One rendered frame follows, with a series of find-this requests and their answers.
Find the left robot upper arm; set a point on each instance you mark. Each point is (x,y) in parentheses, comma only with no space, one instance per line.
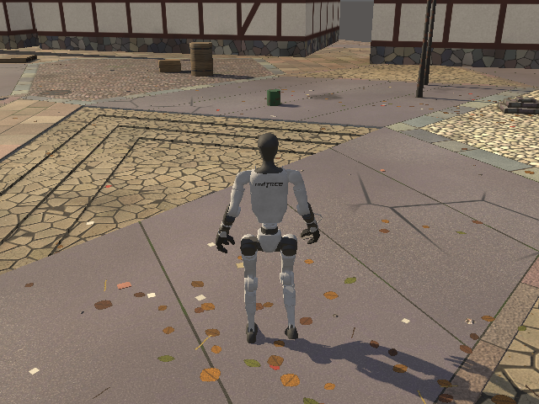
(237,192)

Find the right robot forearm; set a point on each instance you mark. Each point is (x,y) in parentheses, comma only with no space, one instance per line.
(310,220)

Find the right robot upper arm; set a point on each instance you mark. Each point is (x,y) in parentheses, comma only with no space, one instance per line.
(300,192)

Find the left robot forearm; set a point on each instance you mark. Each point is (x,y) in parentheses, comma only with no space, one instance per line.
(226,224)

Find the humanoid robot head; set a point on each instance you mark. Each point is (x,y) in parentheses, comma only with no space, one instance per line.
(268,146)

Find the right robot hand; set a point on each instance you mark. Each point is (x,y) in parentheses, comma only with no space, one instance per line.
(315,234)

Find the humanoid robot torso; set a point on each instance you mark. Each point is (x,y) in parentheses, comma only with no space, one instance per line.
(269,204)

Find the left robot hand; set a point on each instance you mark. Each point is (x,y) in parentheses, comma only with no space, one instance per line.
(224,240)

